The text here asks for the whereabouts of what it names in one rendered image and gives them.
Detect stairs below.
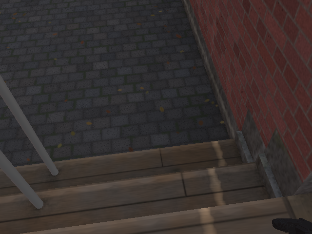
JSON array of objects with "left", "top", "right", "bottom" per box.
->
[{"left": 0, "top": 138, "right": 269, "bottom": 234}]

